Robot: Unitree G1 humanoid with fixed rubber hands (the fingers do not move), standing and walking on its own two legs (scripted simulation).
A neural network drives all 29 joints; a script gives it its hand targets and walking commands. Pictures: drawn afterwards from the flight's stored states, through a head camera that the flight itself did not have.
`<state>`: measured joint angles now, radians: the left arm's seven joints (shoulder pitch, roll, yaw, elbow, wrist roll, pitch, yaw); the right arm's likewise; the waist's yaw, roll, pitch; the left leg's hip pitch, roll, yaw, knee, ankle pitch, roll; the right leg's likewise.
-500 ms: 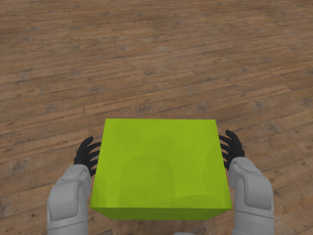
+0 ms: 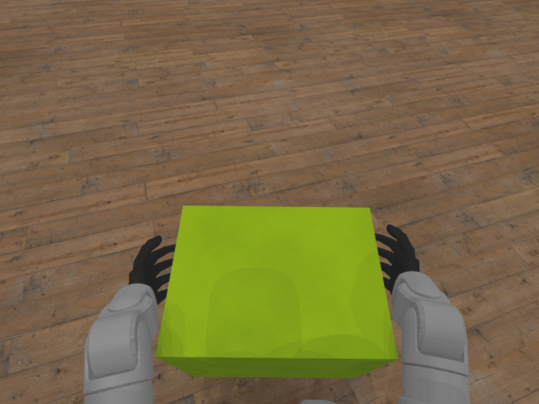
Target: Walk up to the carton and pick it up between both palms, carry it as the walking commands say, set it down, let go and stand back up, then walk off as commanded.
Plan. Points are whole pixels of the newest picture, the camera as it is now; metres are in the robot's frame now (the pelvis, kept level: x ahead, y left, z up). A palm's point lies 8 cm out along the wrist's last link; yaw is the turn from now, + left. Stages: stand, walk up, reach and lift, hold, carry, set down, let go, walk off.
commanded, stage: carry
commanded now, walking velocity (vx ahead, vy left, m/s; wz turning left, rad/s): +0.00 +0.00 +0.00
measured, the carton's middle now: (274, 298) +0.27 -0.01 -0.02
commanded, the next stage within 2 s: hold in 1.64 s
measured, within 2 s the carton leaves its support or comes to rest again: neither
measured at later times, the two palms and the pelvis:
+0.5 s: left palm (146, 291) +0.26 +0.17 +0.04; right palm (402, 278) +0.26 -0.19 +0.06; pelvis +0.00 +0.00 +0.00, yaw +0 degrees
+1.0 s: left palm (146, 291) +0.26 +0.17 +0.04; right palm (403, 279) +0.26 -0.19 +0.06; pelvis +0.00 +0.00 +0.00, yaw +0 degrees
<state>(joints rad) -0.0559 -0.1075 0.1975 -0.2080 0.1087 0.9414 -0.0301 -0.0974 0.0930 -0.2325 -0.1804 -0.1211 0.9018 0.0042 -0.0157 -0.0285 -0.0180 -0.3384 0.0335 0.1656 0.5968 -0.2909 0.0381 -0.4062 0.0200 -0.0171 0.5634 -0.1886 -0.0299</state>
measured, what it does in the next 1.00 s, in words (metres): stands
